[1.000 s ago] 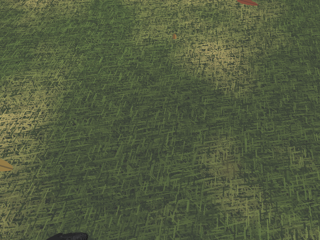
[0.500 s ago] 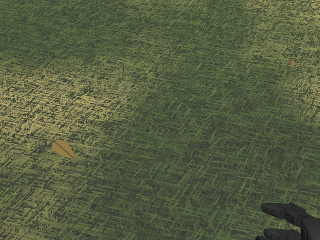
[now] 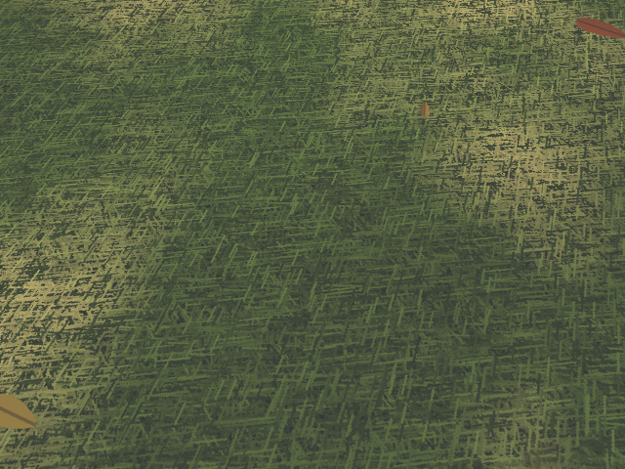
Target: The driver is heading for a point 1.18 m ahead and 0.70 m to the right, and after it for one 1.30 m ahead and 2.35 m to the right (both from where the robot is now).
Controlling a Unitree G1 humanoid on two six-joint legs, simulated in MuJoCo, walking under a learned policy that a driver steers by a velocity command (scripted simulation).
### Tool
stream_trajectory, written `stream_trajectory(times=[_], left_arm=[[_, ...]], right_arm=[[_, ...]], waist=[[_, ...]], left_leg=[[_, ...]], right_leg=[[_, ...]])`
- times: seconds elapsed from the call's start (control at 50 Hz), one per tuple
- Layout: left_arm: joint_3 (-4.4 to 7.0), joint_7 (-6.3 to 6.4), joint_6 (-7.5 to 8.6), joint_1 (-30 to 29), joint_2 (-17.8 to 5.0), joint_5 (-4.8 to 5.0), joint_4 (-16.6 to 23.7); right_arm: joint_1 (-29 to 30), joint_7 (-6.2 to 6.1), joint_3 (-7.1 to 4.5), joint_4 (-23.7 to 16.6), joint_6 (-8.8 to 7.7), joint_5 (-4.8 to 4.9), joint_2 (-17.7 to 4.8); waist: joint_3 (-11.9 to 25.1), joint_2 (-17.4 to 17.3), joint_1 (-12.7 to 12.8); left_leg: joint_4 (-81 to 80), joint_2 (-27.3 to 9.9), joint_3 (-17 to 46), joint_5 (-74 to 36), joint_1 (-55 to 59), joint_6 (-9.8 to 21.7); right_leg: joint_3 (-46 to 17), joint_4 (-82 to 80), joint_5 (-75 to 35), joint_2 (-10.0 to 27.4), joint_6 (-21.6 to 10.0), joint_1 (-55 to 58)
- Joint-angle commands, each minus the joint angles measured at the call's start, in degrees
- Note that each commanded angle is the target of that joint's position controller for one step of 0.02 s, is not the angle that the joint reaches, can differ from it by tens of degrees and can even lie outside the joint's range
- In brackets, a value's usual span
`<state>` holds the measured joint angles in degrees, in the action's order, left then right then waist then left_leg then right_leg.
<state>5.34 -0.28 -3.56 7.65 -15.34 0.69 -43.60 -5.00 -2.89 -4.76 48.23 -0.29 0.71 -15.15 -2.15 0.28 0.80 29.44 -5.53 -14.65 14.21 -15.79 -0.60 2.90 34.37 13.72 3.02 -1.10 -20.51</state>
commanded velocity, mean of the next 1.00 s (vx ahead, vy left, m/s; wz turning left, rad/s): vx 0.01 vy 0.00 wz -0.58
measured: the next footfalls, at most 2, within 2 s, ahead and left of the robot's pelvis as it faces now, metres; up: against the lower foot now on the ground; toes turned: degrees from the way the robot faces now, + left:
left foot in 0.52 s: +0.11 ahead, +0.11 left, +0.00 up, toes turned -24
right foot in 0.94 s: -0.02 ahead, -0.15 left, +0.00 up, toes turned -40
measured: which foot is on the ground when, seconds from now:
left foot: down 0.00-0.00, up 0.02-0.50, down 0.52-0.94, up 0.96-1.00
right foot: down 0.00-0.52, up 0.54-0.92, down 0.94-1.00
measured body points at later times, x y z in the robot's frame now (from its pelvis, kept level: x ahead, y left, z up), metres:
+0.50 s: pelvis +0.03 +0.00 +0.01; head +0.07 -0.01 +0.45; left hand +0.26 +0.23 -0.09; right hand +0.11 -0.31 -0.10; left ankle +0.08 +0.12 -0.73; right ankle +0.02 -0.10 -0.73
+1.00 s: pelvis +0.00 -0.03 +0.00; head +0.03 -0.07 +0.44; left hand +0.30 +0.11 -0.08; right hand -0.05 -0.35 -0.12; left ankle +0.06 +0.12 -0.69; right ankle -0.05 -0.11 -0.73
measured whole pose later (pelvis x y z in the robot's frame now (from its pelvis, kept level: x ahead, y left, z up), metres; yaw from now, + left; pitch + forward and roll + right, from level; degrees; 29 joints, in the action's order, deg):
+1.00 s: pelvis +0.00 -0.03 +0.00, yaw -36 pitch +1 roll +1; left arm 4.9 -0.2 -3.3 10.1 -17.8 -0.1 -33.8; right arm -6.0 -1.1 -5.3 45.2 1.2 -0.1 -18.7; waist -4.0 -2.0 -0.5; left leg 50.9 -6.1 -2.7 29.6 -22.0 -3.7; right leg 0.3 33.8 17.1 -1.0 -2.4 -18.3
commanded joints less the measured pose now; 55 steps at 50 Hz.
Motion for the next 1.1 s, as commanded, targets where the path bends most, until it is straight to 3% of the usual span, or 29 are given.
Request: stream_trajectory(times=[0.02,0.04,0.06,0.08,0.1,0.12,0.24,0.34,0.42,0.48,0.5,0.52,0.54,0.56,0.58,0.6,0.62,0.7,0.78,0.88,0.92,0.94,0.96,0.98,1.0,1.02,1.04,1.06,1.1], left_arm=[[4.0,1.2,0.78,7.07,-14.66,-0.42,2.84],[3.62,0.74,1.92,7.7,-15.46,-2.2,3.91],[3.03,0.14,3.19,7.49,-13.3,-2.51,4.25],[2.86,0.41,4.06,5.03,-12.44,-1.74,4.49],[2.47,0.8,4.19,2.61,-10.82,-0.56,5.06],[2.05,1.27,3.95,0.7,-9.61,0.26,5.5],[2.31,2.54,3.21,2.54,-10.77,0.1,6.18],[2.39,2.56,2.18,1.33,-11.53,-0.15,7.36],[2.16,2.36,1.65,0.41,-11.49,-0.16,8.27],[1.86,2.56,1.07,-1.51,-11.28,0.57,9.3],[1.63,2.77,0.81,-1.78,-10.65,0.81,9.81],[0.96,2.79,0.79,-0.18,-8.26,0.41,10.29],[0.87,2.67,1.28,2.62,-7.07,0.85,11.69],[2.31,2.38,1.91,3.14,-12.4,-0.16,11.04],[3.33,2.09,1.79,4.1,-14.57,0.28,9.84],[3.41,2.19,1.14,4.91,-13.53,0.37,8.64],[3.14,2.32,0.53,5.14,-12.18,0.12,8.39],[1.55,1.81,-0.1,1.11,-7.93,1.04,11.4],[0.63,1.15,-0.08,-0.88,-6.71,0.44,13.56],[1.29,0.03,-0.71,1.15,-7.95,0.63,13.97],[1.89,-0.19,-0.81,5.36,-7.79,0.51,12.26],[2.83,0.32,-0.61,7.92,-10.04,0.46,11.43],[4.41,1.33,-0.1,9.88,-17.63,0.3,12.42],[3.72,0.35,1.6,9.66,-18.08,-2.13,14.0],[3.11,-0.19,2.92,7.98,-15.74,-2.55,13.72],[2.61,0.03,3.6,5.52,-14.13,-1.73,12.95],[2.11,0.43,3.5,3.14,-12.52,-0.68,12.95],[1.63,0.82,3.23,1.57,-11.85,-0.09,13.08],[1.19,1.5,3.07,1.61,-11.25,-0.47,13.31]], right_arm=[[-2.95,0.8,-1.07,-2.86,0.03,-2.2,-4.02],[3.02,0.67,-0.96,-5.72,-0.3,-2.18,-4.6],[5.72,0.76,-1.71,-5.8,-0.23,-1.04,-7.08],[5.51,0.57,-1.74,-5.53,-0.13,-0.25,-6.6],[4.66,0.08,-1.81,-4.36,-0.02,-0.65,-6.45],[4.31,-0.32,-2.13,-4.27,0.1,-1.08,-7.3],[4.72,-0.1,-1.36,-4.17,0.02,-0.54,-4.88],[5.32,0.5,-1.28,-4.17,-0.1,-0.25,-5.39],[4.53,1.33,-1.38,-4.4,-1.09,0.05,-6.11],[0.15,2.31,-1.59,-3.53,-2.01,0.16,-6.45],[-2.3,2.53,-2.02,-2.75,-2.12,-0.06,-7.53],[-3.98,2.27,-2.9,-2.63,-1.85,-0.98,-11.14],[-3.06,2.04,-3.5,-2.8,-1.13,-2.36,-15.19],[-1.84,1.92,-2.84,-4.28,-1.37,-2.97,-12.25],[1.21,1.53,-1.98,-5.6,-1.38,-2.46,-9.32],[3.6,1.3,-1.58,-6.06,-1.13,-1.7,-7.72],[4.02,1.09,-1.28,-6.3,-0.93,-0.85,-6.93],[-0.32,0.1,-1.43,-5.43,0.26,-1.11,-8.46],[-1.2,0.28,-2.4,-5.9,0.78,-1.01,-11.38],[-0.6,1.44,-3.02,-6.31,0.66,0.42,-13.45],[-0.22,1.65,-2.76,-5.98,0.65,1.47,-12.34],[-3.83,2.01,-2.13,-4.69,0.56,0.79,-9.76],[-3.38,2.3,-0.54,-6.89,0.58,-2.63,-5.26],[1.48,1.72,-1.0,-9.37,0.33,-1.93,-7.44],[3.49,1.26,-1.77,-9.49,0.55,-0.6,-9.97],[3.28,0.91,-2.08,-9.34,0.69,-0.24,-10.46],[2.37,0.43,-2.3,-8.09,0.86,-0.74,-10.57],[1.3,0.28,-2.45,-7.9,1.03,-1.2,-10.78],[-0.2,0.72,-2.31,-7.53,0.9,-0.95,-9.77]], waist=[[7.35,16.58,-0.7],[10.52,18.39,2.2],[11.45,10.01,3.17],[10.34,7.79,1.5],[9.88,4.57,0.51],[9.41,4.67,-0.5],[10.47,5.72,-0.1],[8.45,7.59,0.51],[8.23,8.72,0.59],[8.8,8.84,-2.04],[9.15,7.56,-2.94],[10.31,-0.16,-2.0],[8.58,-16.02,1.09],[9.0,-13.39,0.12],[7.94,-9.41,1.1],[6.3,-7.8,1.92],[5.4,-7.45,1.5],[4.17,-9.33,-1.52],[5.96,-10.95,-3.09],[5.34,-11.78,-2.03],[5.99,-9.7,0.54],[6.9,-2.79,0.68],[7.27,16.95,-0.5],[11.33,16.08,2.64],[9.54,9.85,3.0],[6.52,8.46,1.3],[5.68,5.95,0.21],[5.4,6.57,-0.79],[7.15,7.24,-1.44]], left_leg=[[22.61,-1.48,0.56,12.43,-12.85,-2.18],[34.19,5.37,10.2,25.57,-22.79,-3.95],[40.23,4.41,15.64,23.34,-24.44,-3.18],[40.29,3.76,17.18,18.19,-26.08,-2.31],[38.73,3.03,17.97,14.48,-26.33,-2.12],[36.83,2.71,18.55,11.75,-25.39,-2.16],[24.05,5.25,19.58,5.32,-20.54,-3.48],[16.06,6.57,20.04,5.26,-14.05,-3.99],[9.68,7.67,20.44,6.96,-9.85,-3.19],[-3.14,8.15,19.17,0.69,-1.95,-1.58],[-8.59,6.1,19.57,-6.26,4.14,-0.53],[-9.51,-3.38,26.85,-14.15,11.93,3.06],[-10.86,-14.45,40.54,-29.08,14.78,12.76],[-11.16,-20.56,44.08,-31.84,11.47,18.52],[-10.41,-17.29,38.0,-29.99,9.69,17.0],[-9.72,-12.81,32.22,-26.14,8.82,13.79],[-9.48,-10.69,29.15,-24.28,9.31,12.22],[-10.75,-8.7,22.38,-25.06,12.58,12.63],[-10.55,-11.0,19.25,-25.63,13.96,13.1],[-8.2,-12.54,16.32,-21.95,10.13,11.06],[-2.12,-11.09,13.39,-17.57,6.92,7.21],[6.46,-7.98,9.09,-10.23,0.73,3.08],[26.49,-0.31,4.52,19.88,-17.4,-2.89],[37.69,4.41,14.47,26.52,-21.91,-3.73],[41.92,3.24,17.47,22.8,-22.43,-3.13],[40.85,2.44,18.21,17.51,-23.12,-2.24],[39.0,1.78,18.74,13.27,-23.04,-2.08],[37.96,2.08,18.84,10.16,-21.63,-2.33],[37.56,3.6,18.76,6.17,-19.13,-2.84]], right_leg=[[-20.79,-11.0,-38.52,13.01,-9.58,19.02],[-32.76,-13.46,-39.56,19.6,-20.23,19.58],[-28.59,-13.78,-38.27,17.26,-19.83,20.63],[-24.17,-13.05,-36.01,14.42,-16.75,20.3],[-21.8,-12.64,-33.45,12.27,-14.05,19.67],[-20.69,-12.8,-32.61,11.26,-12.81,18.26],[-21.21,-13.01,-29.43,8.77,-12.06,18.19],[-25.08,-13.92,-17.59,7.1,-12.25,12.01],[-29.52,-12.25,-18.99,6.24,-11.85,11.75],[-30.63,-8.93,-22.07,3.69,-9.52,11.07],[-29.6,-6.98,-17.42,1.58,-7.29,7.99],[-24.85,1.16,-4.0,-2.81,-4.19,0.45],[-14.01,11.77,20.66,-13.2,-0.74,-12.03],[-13.65,26.22,24.14,-9.06,1.99,-13.67],[-13.46,31.65,19.96,-7.48,2.8,-13.33],[-12.41,33.92,16.41,-6.8,3.79,-13.67],[-11.89,36.06,13.36,-6.56,4.64,-15.17],[-6.99,30.01,9.02,-5.1,6.45,-16.51],[-4.07,18.56,9.81,-1.74,6.24,-10.81],[0.23,4.65,7.0,-1.99,2.99,-0.78],[2.14,-7.18,-1.7,-4.19,-0.15,7.73],[-2.4,-11.79,-11.33,-2.96,-2.37,16.12],[-24.27,-11.61,-37.82,12.95,-8.79,26.46],[-33.72,-13.19,-39.37,20.31,-19.97,20.45],[-29.37,-14.87,-32.42,17.35,-19.23,18.45],[-25.06,-15.19,-26.77,13.7,-15.75,16.49],[-22.81,-15.03,-22.33,11.02,-12.88,15.84],[-21.59,-15.11,-23.11,9.7,-11.87,14.32],[-20.9,-15.37,-24.74,8.35,-11.88,14.19]])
